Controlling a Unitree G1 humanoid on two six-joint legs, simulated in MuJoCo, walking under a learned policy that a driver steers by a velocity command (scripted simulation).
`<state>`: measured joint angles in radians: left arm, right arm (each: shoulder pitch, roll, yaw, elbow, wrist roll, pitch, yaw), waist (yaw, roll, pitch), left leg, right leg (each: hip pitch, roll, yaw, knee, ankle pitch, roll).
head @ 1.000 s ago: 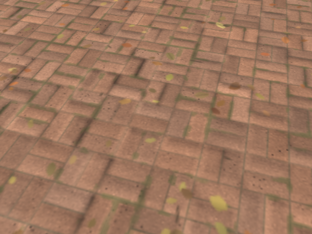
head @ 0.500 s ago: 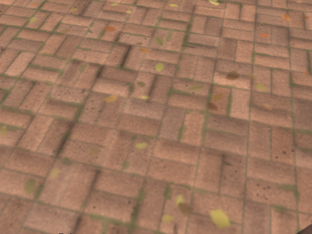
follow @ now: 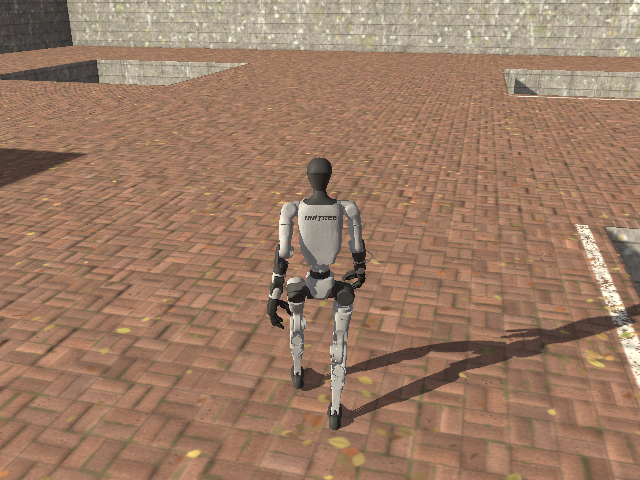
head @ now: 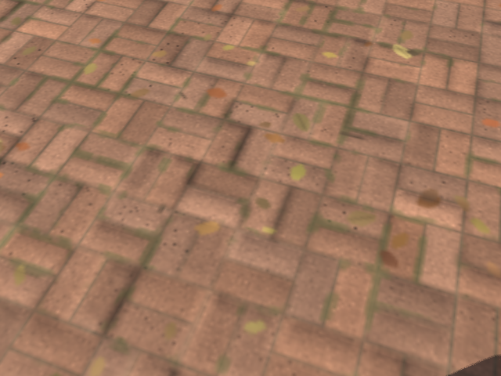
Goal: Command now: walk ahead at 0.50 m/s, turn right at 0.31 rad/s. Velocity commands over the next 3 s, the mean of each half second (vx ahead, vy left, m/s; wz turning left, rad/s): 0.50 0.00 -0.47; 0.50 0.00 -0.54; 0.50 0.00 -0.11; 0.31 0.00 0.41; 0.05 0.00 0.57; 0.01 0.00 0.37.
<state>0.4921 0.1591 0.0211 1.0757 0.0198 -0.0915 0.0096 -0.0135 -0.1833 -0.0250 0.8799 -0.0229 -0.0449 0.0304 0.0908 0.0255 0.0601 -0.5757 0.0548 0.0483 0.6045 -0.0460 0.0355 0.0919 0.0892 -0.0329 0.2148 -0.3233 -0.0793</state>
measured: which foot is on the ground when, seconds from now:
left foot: up 0.00-0.04, down 0.06-0.62, up 0.64-1.00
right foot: down 0.00-0.06, up 0.08-0.58, down 0.60-1.00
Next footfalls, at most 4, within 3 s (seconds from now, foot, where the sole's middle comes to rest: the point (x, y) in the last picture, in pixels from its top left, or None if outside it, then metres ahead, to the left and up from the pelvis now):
0.06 left None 0.22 0.11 -0.77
0.60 right None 0.44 -0.14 -0.77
1.16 left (347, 258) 0.81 -0.18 -0.77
1.68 right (448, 234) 0.92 -0.49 -0.77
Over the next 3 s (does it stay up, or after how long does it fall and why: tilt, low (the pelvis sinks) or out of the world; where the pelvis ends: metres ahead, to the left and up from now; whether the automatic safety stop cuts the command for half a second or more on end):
stays up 0.92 -0.38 0.00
